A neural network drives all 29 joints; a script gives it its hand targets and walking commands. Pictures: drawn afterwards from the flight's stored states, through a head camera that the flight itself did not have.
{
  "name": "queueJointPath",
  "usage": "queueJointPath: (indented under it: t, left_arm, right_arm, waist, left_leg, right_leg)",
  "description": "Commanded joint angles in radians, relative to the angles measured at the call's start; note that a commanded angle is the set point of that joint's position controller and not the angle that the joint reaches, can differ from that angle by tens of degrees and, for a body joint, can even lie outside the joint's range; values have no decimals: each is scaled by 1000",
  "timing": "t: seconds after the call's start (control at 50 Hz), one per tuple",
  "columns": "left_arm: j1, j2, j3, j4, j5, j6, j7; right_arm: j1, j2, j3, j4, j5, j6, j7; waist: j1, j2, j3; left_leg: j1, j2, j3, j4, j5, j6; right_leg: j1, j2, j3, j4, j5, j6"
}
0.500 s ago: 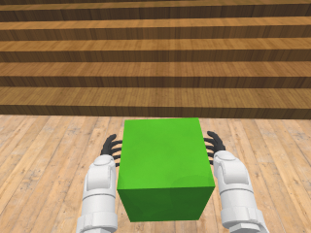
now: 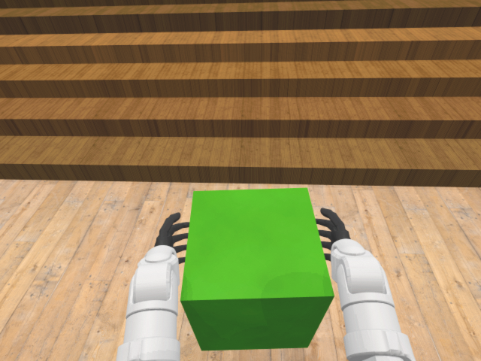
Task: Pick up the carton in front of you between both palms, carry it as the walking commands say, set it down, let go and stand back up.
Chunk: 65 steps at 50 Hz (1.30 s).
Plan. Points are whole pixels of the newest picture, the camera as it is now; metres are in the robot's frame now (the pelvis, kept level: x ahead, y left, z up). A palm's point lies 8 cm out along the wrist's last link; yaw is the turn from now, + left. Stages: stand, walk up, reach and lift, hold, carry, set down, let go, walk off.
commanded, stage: hold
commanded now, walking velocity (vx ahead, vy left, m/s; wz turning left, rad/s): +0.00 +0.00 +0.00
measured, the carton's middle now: (252, 272) +0.29 +0.00 -0.03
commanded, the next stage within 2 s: carry in 0.38 s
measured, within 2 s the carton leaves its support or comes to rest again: neither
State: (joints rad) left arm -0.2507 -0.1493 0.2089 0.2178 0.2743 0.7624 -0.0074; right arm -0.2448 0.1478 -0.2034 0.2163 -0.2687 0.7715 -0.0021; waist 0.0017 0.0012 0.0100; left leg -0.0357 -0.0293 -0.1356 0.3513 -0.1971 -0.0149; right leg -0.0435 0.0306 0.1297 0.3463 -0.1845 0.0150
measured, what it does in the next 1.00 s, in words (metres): walks ahead: left foot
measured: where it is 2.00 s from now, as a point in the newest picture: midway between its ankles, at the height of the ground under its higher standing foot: (242, 255)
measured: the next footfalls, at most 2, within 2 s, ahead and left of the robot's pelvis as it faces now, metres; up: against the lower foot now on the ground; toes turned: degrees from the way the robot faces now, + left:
left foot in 0.98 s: +0.27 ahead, +0.12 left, +0.00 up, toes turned +10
right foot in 1.38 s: +0.64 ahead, -0.07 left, +0.00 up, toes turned -10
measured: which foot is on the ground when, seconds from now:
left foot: down 0.00-0.78, up 0.80-0.96, down 0.98-1.00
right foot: down 0.00-1.00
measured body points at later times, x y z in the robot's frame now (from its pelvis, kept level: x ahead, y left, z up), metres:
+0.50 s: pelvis +0.00 +0.00 -0.01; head -0.04 +0.00 +0.44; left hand +0.30 +0.15 +0.04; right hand +0.30 -0.15 +0.04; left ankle +0.00 +0.14 -0.74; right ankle +0.01 -0.13 -0.74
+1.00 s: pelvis +0.20 +0.03 -0.02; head +0.20 +0.04 +0.43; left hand +0.47 +0.19 +0.06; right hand +0.49 -0.11 +0.07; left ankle +0.24 +0.11 -0.75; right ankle +0.07 -0.10 -0.75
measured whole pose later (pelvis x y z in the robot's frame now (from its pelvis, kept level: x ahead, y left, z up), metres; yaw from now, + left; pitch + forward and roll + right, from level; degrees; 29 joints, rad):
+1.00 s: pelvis +0.20 +0.03 -0.02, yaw +1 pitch +5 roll +1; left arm -0.15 -0.13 0.10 -0.39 0.10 1.22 0.10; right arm -0.16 0.13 -0.11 -0.36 -0.08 1.21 -0.10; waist 0.03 -0.05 -0.11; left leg -0.39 0.01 0.20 0.51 -0.23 0.03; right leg -0.10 -0.10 -0.12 0.47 -0.44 0.04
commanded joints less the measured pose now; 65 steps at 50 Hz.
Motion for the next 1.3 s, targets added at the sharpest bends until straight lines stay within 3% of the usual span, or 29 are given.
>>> queueJointPath:
  t: [0.0, 0.34, 0.36, 0.4, 0.42, 0.5, 0.56, 0.58, 0.6, 0.62, 0.64, 0.66, 0.7, 0.74, 0.76, 0.78, 0.8, 0.82, 0.86, 0.92, 0.96, 0.98, 1.0, 1.02, 1.04, 1.08, 1.12, 1.2, 1.28]
  left_arm:
    - [-474, -923, -545, -44, -268, -32, -234]
    - [-518, -925, -533, -12, -261, -38, -240]
    - [-539, -927, -535, -17, -270, -37, -239]
    - [-539, -931, -565, -55, -288, -31, -232]
    - [-550, -930, -588, -86, -299, -25, -228]
    - [-520, -905, -682, -212, -365, 33, -197]
    - [-523, -857, -742, -312, -411, 122, -175]
    - [-527, -843, -755, -336, -424, 155, -170]
    - [-529, -828, -767, -357, -440, 188, -165]
    - [-533, -826, -781, -377, -462, 221, -162]
    - [-530, -826, -797, -396, -490, 252, -161]
    - [-536, -839, -818, -418, -523, 276, -164]
    - [-510, -870, -837, -454, -574, 312, -167]
    - [-453, -884, -827, -486, -591, 347, -164]
    - [-406, -890, -817, -491, -579, 360, -159]
    - [-370, -868, -800, -501, -551, 370, -150]
    - [-341, -861, -793, -518, -528, 383, -142]
    - [-338, -868, -796, -553, -522, 396, -134]
    - [-351, -908, -806, -623, -543, 413, -131]
    - [-402, -876, -826, -685, -577, 437, -136]
    - [-393, -851, -833, -693, -593, 452, -143]
    - [-398, -827, -828, -693, -596, 461, -148]
    - [-446, -804, -831, -723, -612, 478, -157]
    - [-477, -797, -838, -704, -624, 492, -164]
    - [-466, -808, -834, -672, -627, 496, -169]
    - [-430, -835, -818, -622, -619, 493, -174]
    - [-403, -878, -809, -594, -600, 480, -170]
    - [-332, -917, -799, -586, -539, 450, -144]
    - [-312, -911, -802, -603, -516, 441, -133]
  right_arm:
    - [-501, 911, 550, -68, 275, -43, 240]
    - [-544, 922, 541, -37, 268, -47, 243]
    - [-564, 926, 546, -38, 273, -44, 241]
    - [-569, 925, 569, -75, 293, -40, 236]
    - [-585, 927, 595, -109, 310, -34, 231]
    - [-567, 909, 691, -225, 376, 26, 207]
    - [-568, 877, 749, -309, 433, 111, 192]
    - [-572, 866, 760, -332, 453, 144, 188]
    - [-565, 848, 767, -341, 467, 176, 183]
    - [-540, 834, 770, -348, 476, 205, 178]
    - [-505, 825, 771, -356, 479, 233, 169]
    - [-487, 818, 773, -388, 485, 257, 160]
    - [-482, 815, 792, -492, 504, 301, 143]
    - [-445, 838, 803, -553, 529, 340, 139]
    - [-452, 836, 813, -591, 546, 360, 145]
    - [-467, 855, 826, -614, 570, 382, 154]
    - [-465, 854, 832, -619, 581, 396, 165]
    - [-458, 859, 832, -611, 589, 405, 174]
    - [-416, 872, 825, -628, 600, 416, 181]
    - [-401, 870, 810, -650, 595, 428, 169]
    - [-369, 854, 795, -646, 576, 438, 156]
    - [-350, 838, 782, -639, 563, 443, 151]
    - [-344, 818, 763, -621, 537, 446, 142]
    - [-359, 822, 756, -610, 522, 451, 136]
    - [-379, 828, 761, -628, 528, 460, 133]
    - [-405, 861, 773, -633, 541, 465, 133]
    - [-429, 892, 796, -642, 565, 461, 143]
    - [-408, 908, 821, -651, 600, 451, 174]
    - [-370, 888, 820, -635, 602, 442, 191]
  waist:
    - [-1, 3, -234]
    - [0, 0, -223]
    - [2, -6, -216]
    - [1, -9, -211]
    - [0, -14, -198]
    - [6, -76, -310]
    - [2, -121, -298]
    - [1, -89, -274]
    - [-2, 1, -258]
    - [-11, 162, -255]
    - [-18, 270, -226]
    - [-23, 259, -192]
    - [-20, 160, -248]
    - [-9, 111, -363]
    - [14, 0, -399]
    - [27, -220, -383]
    - [35, -302, -330]
    - [40, -228, -291]
    - [38, -106, -306]
    - [21, -150, -327]
    - [-6, -85, -381]
    - [-20, 1, -422]
    - [-38, 274, -408]
    - [-38, 290, -351]
    - [-32, 170, -334]
    - [-27, 25, -337]
    - [-26, 49, -329]
    - [-22, 110, -297]
    - [-23, 175, -226]
  left_leg:
    - [29, -73, 67, -43, 202, -11]
    - [4, -71, 72, -41, 124, -7]
    - [-119, 104, 33, 34, -12, 12]
    - [-207, 84, -2, -3, -400, 21]
    - [-245, 77, 6, 13, -487, 27]
    - [-260, 53, 120, 170, -254, 18]
    - [-270, 31, 183, 139, -282, 21]
    - [-227, 54, 163, 89, -288, 29]
    - [-168, 121, 73, 22, -328, 48]
    - [-79, 233, -109, -62, -380, 92]
    - [23, 320, -253, -103, -292, 150]
    - [62, 348, -292, -90, -142, 194]
    - [58, 311, -149, -15, 77, 179]
    - [-126, 217, 68, 122, 17, 95]
    - [-267, 143, 198, 286, 7, 51]
    - [-544, 81, 281, 484, -59, 7]
    - [-756, 46, 272, 538, -322, 6]
    - [-831, 69, 235, 545, -429, 21]
    - [-791, 98, 223, 408, -364, 32]
    - [-465, 34, 313, 166, -128, 26]
    - [-5, -2, 396, 54, 27, 32]
    - [209, 93, 272, 51, -56, 54]
    - [270, 376, -247, -118, -181, 149]
    - [306, 464, -401, -134, -18, 264]
    - [302, 476, -349, -100, 113, 275]
    - [274, 423, -184, -82, 269, 223]
    - [238, 362, -27, -111, 333, 156]
    - [230, 289, 135, -121, 443, 141]
    - [111, 242, 255, -120, 586, 110]
  right_leg:
    - [58, 74, -69, -36, 192, 7]
    - [39, 70, -71, -34, 120, 5]
    - [-79, -105, -33, 42, -38, -11]
    - [-166, -97, 5, -14, -432, -25]
    - [-195, -95, 8, -14, -527, -31]
    - [-147, -163, 41, -14, -393, -72]
    - [-186, -201, 66, -38, -507, -97]
    - [-243, -182, 25, 4, -488, -86]
    - [-319, -136, -60, 109, -417, -58]
    - [-439, -81, -166, 302, -318, -22]
    - [-586, -47, -237, 380, -297, 1]
    - [-648, -49, -246, 337, -336, -3]
    - [-513, -42, -274, 178, -255, -11]
    - [-119, -34, -299, 40, -86, -20]
    - [58, -132, -139, -41, -141, -64]
    - [257, -317, 128, -27, 10, -154]
    - [353, -411, 259, -35, 266, -236]
    - [375, -436, 262, -38, 401, -265]
    - [364, -408, 148, -36, 307, -216]
    - [153, -307, -95, -33, 196, -127]
    - [-119, -228, -255, 117, 103, -65]
    - [-292, -193, -322, 289, 28, -33]
    - [-520, -71, -356, 585, -173, 24]
    - [-687, -49, -244, 727, -348, 2]
    - [-751, -109, -175, 818, -353, -24]
    - [-769, -159, -155, 794, -262, -43]
    - [-715, -143, -195, 642, -171, -35]
    - [-675, -94, -272, 429, -37, -17]
    - [-470, -34, -376, 191, 123, -40]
